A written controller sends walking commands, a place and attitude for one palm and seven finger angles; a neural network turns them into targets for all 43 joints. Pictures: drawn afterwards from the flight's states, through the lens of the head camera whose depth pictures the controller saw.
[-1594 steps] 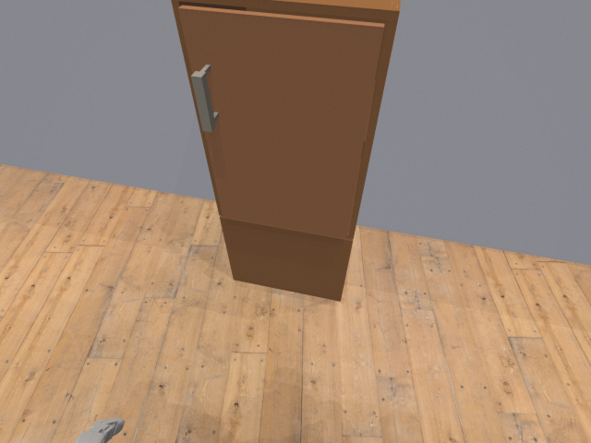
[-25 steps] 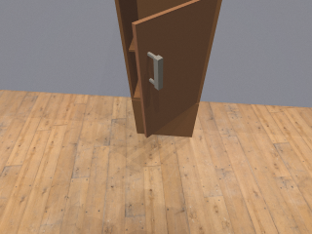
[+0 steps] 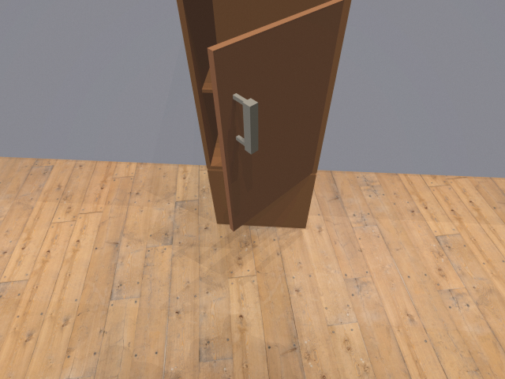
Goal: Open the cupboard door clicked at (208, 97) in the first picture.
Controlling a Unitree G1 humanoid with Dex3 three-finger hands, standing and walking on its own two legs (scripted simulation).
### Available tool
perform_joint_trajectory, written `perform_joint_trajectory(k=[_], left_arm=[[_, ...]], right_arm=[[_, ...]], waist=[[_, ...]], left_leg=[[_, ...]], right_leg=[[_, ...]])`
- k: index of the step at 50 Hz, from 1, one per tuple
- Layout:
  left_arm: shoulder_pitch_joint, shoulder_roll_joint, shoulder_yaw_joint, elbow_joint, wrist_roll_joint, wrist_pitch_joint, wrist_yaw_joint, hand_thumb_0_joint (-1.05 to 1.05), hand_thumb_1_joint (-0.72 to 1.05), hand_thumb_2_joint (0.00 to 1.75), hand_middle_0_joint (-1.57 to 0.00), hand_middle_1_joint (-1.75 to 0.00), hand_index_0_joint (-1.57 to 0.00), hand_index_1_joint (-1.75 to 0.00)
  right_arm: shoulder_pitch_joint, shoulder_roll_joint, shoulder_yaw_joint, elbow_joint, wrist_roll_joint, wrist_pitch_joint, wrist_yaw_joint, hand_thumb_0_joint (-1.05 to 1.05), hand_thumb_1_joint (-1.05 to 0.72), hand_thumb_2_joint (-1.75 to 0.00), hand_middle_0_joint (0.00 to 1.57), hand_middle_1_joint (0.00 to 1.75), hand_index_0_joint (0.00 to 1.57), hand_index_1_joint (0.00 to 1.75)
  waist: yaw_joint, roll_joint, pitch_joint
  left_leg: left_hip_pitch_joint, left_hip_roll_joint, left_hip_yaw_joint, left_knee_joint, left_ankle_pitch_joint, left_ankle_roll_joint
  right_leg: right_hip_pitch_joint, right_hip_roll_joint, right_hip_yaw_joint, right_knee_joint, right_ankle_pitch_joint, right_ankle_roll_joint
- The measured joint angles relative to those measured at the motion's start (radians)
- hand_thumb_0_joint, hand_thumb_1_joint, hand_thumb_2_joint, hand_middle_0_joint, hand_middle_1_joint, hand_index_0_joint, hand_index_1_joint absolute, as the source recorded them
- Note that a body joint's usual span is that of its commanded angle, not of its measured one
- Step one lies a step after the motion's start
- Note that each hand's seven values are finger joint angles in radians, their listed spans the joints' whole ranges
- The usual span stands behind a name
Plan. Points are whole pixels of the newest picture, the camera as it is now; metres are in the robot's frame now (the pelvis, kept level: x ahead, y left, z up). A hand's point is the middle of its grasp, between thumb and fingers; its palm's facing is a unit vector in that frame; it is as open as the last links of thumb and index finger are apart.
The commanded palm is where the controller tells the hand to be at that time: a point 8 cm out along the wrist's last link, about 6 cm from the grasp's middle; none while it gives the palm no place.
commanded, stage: let the arm hang, fingers relaxed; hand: left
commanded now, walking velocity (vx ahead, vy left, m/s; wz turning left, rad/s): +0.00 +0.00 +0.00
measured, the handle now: (244, 123) +0.62 +0.05 +0.06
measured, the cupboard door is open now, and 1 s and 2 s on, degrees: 47 47 47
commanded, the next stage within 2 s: look to check the result in 0.04 s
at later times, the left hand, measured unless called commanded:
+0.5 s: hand out of the picture +0.06 +0.20 -0.16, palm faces +0.02 -0.96 -0.29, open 7.4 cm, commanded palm none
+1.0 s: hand out of the picture +0.08 +0.19 -0.17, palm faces -0.04 -0.96 -0.26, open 7.4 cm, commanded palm none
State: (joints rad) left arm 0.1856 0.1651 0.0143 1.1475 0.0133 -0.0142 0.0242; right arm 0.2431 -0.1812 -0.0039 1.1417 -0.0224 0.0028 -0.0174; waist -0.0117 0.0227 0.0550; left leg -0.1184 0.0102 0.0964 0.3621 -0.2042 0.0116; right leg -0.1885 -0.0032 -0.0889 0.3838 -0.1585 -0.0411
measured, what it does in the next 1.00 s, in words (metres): stands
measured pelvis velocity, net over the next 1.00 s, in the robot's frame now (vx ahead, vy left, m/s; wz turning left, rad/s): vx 0.03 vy -0.01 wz -0.07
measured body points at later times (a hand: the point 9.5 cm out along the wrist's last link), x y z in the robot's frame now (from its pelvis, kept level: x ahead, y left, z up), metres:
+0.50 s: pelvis +0.02 -0.01 +0.00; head +0.04 -0.03 +0.45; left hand +0.06 +0.25 -0.14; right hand +0.04 -0.26 -0.16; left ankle +0.00 +0.11 -0.75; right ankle +0.04 -0.09 -0.75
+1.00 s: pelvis +0.03 -0.01 +0.00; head +0.05 -0.02 +0.44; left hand +0.08 +0.24 -0.15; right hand +0.05 -0.26 -0.16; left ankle +0.00 +0.11 -0.74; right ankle +0.04 -0.09 -0.75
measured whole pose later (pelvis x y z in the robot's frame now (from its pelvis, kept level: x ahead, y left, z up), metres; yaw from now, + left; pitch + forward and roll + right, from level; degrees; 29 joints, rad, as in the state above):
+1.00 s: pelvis +0.03 -0.01 +0.00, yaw -4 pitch -1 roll +0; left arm 0.17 0.21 0.05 1.10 0.02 0.03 0.02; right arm 0.17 -0.22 -0.03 1.08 -0.02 0.03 -0.03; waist 0.00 0.02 0.08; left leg -0.13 0.07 0.15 0.45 -0.30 -0.02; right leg -0.21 0.06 -0.04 0.43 -0.20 -0.06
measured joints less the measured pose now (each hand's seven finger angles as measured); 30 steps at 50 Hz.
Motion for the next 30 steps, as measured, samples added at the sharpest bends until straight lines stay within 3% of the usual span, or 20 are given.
perform_joint_trajectory(k=[30], left_arm=[[-0.034,0.065,0.005,0.005,-0.003,-0.011,-0.001,0.01,0.9,0.9,-0.2,-0.3,-0.2,-0.3]], right_arm=[[-0.064,-0.059,-0.003,0.002,0.003,-0.001,0.002,0.01,-0.91,-0.9,0.2,0.3,0.2,0.3]], waist=[[0.004,0.009,0.006]], left_leg=[[0.033,0.017,-0.017,-0.037,-0.011,-0.02]], right_leg=[[0.04,0.02,-0.016,-0.042,-0.015,-0.014]])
